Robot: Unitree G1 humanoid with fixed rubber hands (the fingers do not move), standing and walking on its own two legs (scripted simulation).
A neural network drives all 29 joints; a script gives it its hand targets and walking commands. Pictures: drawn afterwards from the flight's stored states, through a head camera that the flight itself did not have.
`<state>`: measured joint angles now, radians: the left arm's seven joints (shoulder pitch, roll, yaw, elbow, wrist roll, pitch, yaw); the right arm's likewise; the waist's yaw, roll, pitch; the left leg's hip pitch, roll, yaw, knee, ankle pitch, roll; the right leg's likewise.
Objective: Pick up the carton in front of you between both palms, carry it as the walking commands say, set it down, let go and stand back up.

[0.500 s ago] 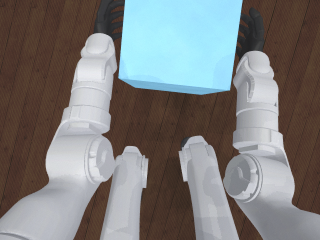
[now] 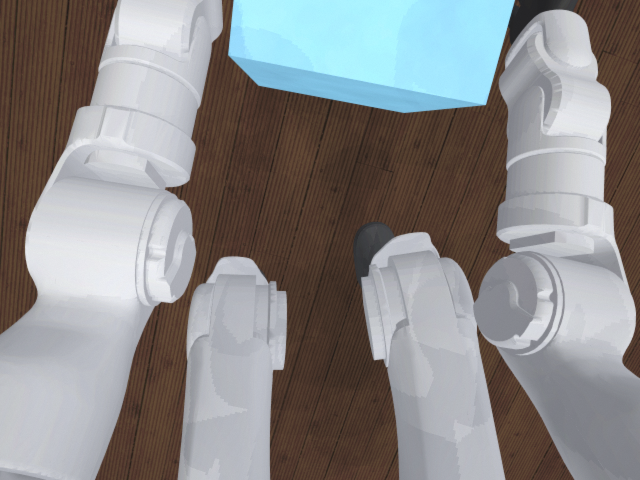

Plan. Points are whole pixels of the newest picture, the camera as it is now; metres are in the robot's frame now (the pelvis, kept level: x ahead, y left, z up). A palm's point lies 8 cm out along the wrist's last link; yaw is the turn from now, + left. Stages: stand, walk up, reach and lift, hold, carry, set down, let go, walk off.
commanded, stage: set down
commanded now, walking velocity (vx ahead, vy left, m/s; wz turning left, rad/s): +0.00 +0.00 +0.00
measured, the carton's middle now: out of the picture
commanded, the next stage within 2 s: none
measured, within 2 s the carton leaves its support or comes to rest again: rests again in 0.48 s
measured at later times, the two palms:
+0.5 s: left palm out of the picture +0.58 +0.05 -0.20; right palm (525, 26) +0.49 -0.24 -0.19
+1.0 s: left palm out of the picture +0.58 +0.05 -0.21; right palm (526, 27) +0.49 -0.25 -0.20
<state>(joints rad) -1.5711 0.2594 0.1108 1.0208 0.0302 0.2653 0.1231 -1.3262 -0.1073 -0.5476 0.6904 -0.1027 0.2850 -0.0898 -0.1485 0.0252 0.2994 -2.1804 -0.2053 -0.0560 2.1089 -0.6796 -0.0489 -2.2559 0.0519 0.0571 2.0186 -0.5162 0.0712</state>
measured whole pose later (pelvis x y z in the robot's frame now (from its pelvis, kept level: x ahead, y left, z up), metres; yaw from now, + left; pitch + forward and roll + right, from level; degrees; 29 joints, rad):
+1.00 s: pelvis -0.01 +0.01 -0.03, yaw -1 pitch +37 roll -4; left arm -1.64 0.27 0.18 1.15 0.14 0.19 0.01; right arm -1.43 -0.20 -0.63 0.95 -0.17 0.21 0.06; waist -0.15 0.01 0.42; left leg -2.18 -0.16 -0.03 2.24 -0.69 0.01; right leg -2.23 0.02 0.03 2.13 -0.54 0.08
